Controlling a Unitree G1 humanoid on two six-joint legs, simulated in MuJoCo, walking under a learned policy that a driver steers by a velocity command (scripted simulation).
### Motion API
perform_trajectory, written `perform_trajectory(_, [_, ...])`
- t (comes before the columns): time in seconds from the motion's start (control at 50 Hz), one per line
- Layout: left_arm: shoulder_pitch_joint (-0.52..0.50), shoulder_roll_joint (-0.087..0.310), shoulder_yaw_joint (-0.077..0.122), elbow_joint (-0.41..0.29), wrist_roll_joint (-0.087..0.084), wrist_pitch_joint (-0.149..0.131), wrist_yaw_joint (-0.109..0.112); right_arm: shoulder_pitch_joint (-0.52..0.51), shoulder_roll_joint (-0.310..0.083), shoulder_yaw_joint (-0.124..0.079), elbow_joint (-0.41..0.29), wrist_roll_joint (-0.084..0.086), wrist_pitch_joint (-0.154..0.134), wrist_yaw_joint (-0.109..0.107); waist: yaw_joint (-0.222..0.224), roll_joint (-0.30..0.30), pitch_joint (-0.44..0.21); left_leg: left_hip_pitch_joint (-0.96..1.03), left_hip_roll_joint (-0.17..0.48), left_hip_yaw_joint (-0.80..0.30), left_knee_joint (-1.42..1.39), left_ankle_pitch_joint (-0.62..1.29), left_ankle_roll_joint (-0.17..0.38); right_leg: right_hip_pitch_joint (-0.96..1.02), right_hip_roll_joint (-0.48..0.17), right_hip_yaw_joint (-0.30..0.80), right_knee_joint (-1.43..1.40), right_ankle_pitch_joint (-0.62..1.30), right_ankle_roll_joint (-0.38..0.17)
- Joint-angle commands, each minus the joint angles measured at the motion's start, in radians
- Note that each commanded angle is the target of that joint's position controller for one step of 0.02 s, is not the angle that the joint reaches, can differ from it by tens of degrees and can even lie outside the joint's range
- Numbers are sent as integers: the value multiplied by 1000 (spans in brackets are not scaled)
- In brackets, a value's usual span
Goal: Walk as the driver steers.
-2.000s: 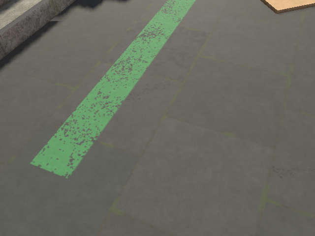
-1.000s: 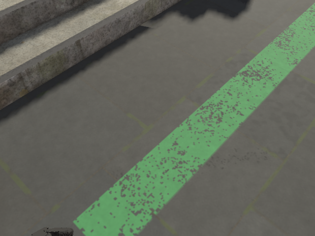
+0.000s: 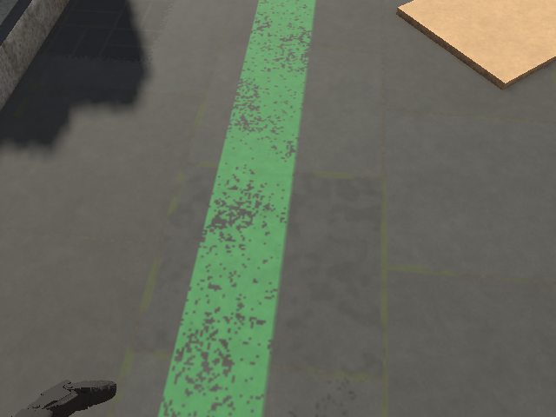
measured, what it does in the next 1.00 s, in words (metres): walks ahead: left foot, then right foot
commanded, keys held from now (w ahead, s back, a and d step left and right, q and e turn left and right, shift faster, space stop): w+e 0.12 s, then w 0.72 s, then w+q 0.16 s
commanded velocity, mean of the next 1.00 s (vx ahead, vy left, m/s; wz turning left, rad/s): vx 0.50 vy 0.00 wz -0.18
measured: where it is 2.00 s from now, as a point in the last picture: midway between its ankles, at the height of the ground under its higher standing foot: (269, 184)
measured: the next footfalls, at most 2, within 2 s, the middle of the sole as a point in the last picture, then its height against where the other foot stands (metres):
left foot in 0.42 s outside the picture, level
right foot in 0.96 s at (346, 308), level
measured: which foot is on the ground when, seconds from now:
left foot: up 0.00-0.40, down 0.42-0.98, up 1.00-1.00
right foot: down 0.00-0.44, up 0.46-0.94, down 0.96-1.00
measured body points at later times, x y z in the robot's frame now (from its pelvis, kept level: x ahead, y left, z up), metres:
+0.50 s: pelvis +0.29 +0.04 +0.01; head +0.32 +0.04 +0.46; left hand +0.38 +0.31 -0.11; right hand +0.44 -0.25 -0.07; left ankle +0.39 +0.12 -0.72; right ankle +0.12 -0.07 -0.65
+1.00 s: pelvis +0.55 -0.04 +0.01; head +0.59 -0.06 +0.46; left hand +0.83 +0.15 -0.05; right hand +0.49 -0.32 -0.13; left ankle +0.40 +0.12 -0.68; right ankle +0.64 -0.16 -0.72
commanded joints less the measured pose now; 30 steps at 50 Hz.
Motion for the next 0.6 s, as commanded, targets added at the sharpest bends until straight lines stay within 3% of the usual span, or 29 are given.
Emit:
perform_trajectory(0.02, [277, 182, 60, -3, 5, -24, 10, -118, -135, -11, -167, 25, -75, 15, 152, -64, -250, -669, -8, -149, 309, 82, 31, 743, -307, 614, -351, -63, -241])
perform_trajectory(0.04, [207, 156, 52, -10, 5, -26, 13, -117, -126, -12, -155, 2, -77, 6, 103, 0, -182, -613, 26, -145, 224, 137, 24, 597, -265, 517, -356, 38, -211])
perform_trajectory(0.06, [159, 132, 42, -23, 15, -27, 15, -101, -135, -19, -149, -13, -67, 2, 63, -14, -149, -537, 48, -148, 164, 172, 17, 484, -233, 450, -375, 143, -198])
perform_trajectory(0.08, [134, 125, 39, -30, 21, -28, 18, -85, -133, -21, -145, -17, -55, 4, 38, -34, -139, -487, 53, -148, 137, 192, 6, 414, -216, 427, -398, 185, -200])
perform_trajectory(0.12, [132, 127, 39, -17, 16, -34, 27, -77, -105, -15, -139, -25, -36, 3, 24, -36, -126, -450, 47, -128, 64, 217, -25, 326, -199, 375, -419, 264, -210])
perform_trajectory(0.16, [151, 136, 40, 5, 15, -35, 41, -122, -73, -3, -147, -27, -27, 3, 35, -38, -101, -454, 38, -110, -51, 315, -50, 280, -178, 307, -433, 285, -198])
perform_trajectory(0.24, [217, 140, 38, 54, 10, -33, 50, -272, -31, 19, -170, -17, -35, 19, 108, -63, -71, -359, -4, -93, -352, 603, -47, 245, -136, 234, -432, 159, -135])
perform_trajectory(0.3, [266, 153, 40, 90, 3, -35, 46, -337, -59, 13, -192, -2, -43, 31, 135, -69, -41, -357, -15, -108, -441, 618, -22, 309, -184, 283, -413, 84, -129])
perform_trajectory(0.34, [281, 151, 41, 109, 2, -31, 47, -343, -80, 4, -202, -3, -48, 37, 129, -76, -31, -370, -19, -118, -485, 554, 8, 384, -222, 324, -373, 91, -118])
perform_trajectory(0.38, [278, 155, 44, 122, 5, -23, 48, -305, -93, -4, -198, -4, -51, 39, 105, -99, -30, -332, -28, -104, -507, 466, 40, 433, -245, 347, -330, 165, -100])
perform_trajectory(0.4, [265, 149, 41, 122, 5, -18, 48, -247, -103, -12, -183, -6, -53, 37, 70, -99, -50, -253, -46, -78, -538, 445, 62, 440, -225, 334, -271, 265, -83])
perform_trajectory(0.42, [264, 123, 31, 120, 10, -15, 48, -139, -134, -29, -155, -13, -56, 31, 20, -76, -126, -92, -41, -77, -546, 461, 95, 423, -168, 291, -129, 374, -56])
perform_trajectory(0.44, [289, 78, 11, 101, 27, -16, 50, 14, -192, -44, -139, -25, -58, 27, -29, 29, -283, 186, 117, -247, -507, 490, 170, 277, -97, 231, 153, 224, -15])
perform_trajectory(0.46, [416, 11, -9, 96, 4, -30, 49, 112, -257, -67, -98, -21, -45, 33, 0, 330, -401, 495, 304, -697, -625, 225, 326, -81, 55, 133, 497, -280, 67])
perform_trajectory(0.48, [365, 93, 4, 105, -6, -37, 50, 128, -164, -43, -93, 9, -43, 40, -35, 246, -350, 487, 311, -831, -725, -26, 312, -221, 23, 212, 609, -388, 67])
perform_trajectory(0.5, [248, 142, 19, 83, -14, -40, 48, 62, -121, -29, -103, 7, -39, 36, -44, 150, -208, 368, 282, -696, -740, -26, 266, -274, -27, 195, 629, -303, 60])
perform_trajectory(0.52, [182, 133, 15, 67, -3, -42, 50, 3, -107, -21, -116, -7, -33, 33, -24, 82, -140, 250, 242, -583, -748, 81, 246, -254, -71, 152, 598, -227, 60])
perform_trajectory(0.54, [151, 118, 16, 57, 10, -45, 48, -31, -88, -14, -115, -14, -31, 32, -4, 70, -85, 156, 206, -508, -771, 183, 248, -236, -101, 140, 535, -173, 64])
perform_trajectory(0.56, [163, 104, 18, 61, 14, -45, 46, -48, -71, -7, -116, -23, -34, 30, 23, 96, -80, 100, 174, -449, -790, 267, 238, -182, -127, 138, 491, -133, 66])
perform_trajectory(0.6, [194, 71, 13, 75, 11, -39, 43, -49, -66, -5, -109, -16, -38, 29, 44, 119, -88, 59, 145, -372, -820, 378, 245, -135, -136, 116, 434, -111, 79])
